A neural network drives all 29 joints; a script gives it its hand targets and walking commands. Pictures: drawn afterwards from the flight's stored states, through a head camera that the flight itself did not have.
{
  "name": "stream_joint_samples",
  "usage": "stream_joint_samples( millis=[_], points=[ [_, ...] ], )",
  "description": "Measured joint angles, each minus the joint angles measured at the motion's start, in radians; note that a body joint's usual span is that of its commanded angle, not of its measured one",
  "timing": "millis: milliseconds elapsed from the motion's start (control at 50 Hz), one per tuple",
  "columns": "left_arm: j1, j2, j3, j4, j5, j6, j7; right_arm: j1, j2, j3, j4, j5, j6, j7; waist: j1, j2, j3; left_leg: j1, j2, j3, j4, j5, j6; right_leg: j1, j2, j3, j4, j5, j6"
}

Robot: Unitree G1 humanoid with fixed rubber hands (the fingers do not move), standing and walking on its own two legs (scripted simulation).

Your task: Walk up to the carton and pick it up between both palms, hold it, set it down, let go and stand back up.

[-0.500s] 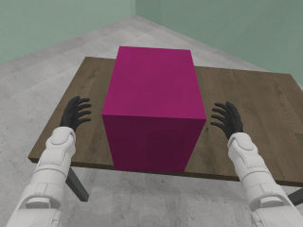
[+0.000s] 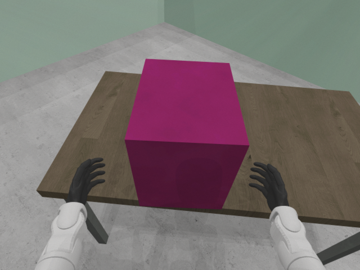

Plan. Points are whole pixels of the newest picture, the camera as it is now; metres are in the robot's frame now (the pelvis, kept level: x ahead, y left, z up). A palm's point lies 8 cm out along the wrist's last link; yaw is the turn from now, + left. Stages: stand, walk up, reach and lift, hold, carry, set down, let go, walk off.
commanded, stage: set down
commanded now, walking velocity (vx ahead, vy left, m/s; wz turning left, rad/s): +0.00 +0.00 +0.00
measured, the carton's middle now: (184, 135) +0.48 +0.00 +0.00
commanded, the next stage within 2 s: let go in 1.46 s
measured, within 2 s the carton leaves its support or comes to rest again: neither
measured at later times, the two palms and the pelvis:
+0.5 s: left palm (82, 221) +0.23 +0.23 -0.03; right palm (276, 228) +0.23 -0.22 -0.04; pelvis -0.01 +0.00 -0.01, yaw +0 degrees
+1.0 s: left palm (80, 243) +0.19 +0.23 -0.06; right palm (278, 251) +0.19 -0.22 -0.06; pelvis +0.01 +0.00 +0.00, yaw -1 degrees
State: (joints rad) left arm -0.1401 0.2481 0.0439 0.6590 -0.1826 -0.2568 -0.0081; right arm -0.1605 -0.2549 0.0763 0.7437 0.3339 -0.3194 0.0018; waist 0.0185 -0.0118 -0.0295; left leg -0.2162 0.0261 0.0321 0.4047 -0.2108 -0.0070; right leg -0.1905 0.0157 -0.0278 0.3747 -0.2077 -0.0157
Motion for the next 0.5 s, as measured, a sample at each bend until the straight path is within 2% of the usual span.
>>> stream_joint_samples(
  millis=[240,380,500],
  points=[
    [0.033,0.005,-0.054,0.104,-0.053,-0.120,0.020,0.038,0.016,-0.009,0.094,-0.025,-0.091,0.024,0.000,0.007,-0.001,-0.035,-0.006,-0.002,0.068,-0.027,0.003,-0.042,-0.005,0.005,0.082,-0.034,0.002],
    [0.042,-0.015,-0.052,0.133,-0.030,-0.148,0.022,0.050,0.027,0.012,0.135,-0.029,-0.139,0.023,0.002,0.000,0.004,-0.040,-0.004,0.000,0.091,-0.039,0.001,-0.054,-0.003,0.012,0.114,-0.049,-0.001],
    [0.084,-0.024,-0.042,0.125,-0.005,-0.132,0.020,0.089,0.039,0.014,0.151,-0.053,-0.155,0.017,0.001,-0.006,0.019,-0.020,-0.003,-0.002,0.091,-0.044,-0.002,-0.036,0.000,0.014,0.117,-0.055,-0.004]
  ],
)
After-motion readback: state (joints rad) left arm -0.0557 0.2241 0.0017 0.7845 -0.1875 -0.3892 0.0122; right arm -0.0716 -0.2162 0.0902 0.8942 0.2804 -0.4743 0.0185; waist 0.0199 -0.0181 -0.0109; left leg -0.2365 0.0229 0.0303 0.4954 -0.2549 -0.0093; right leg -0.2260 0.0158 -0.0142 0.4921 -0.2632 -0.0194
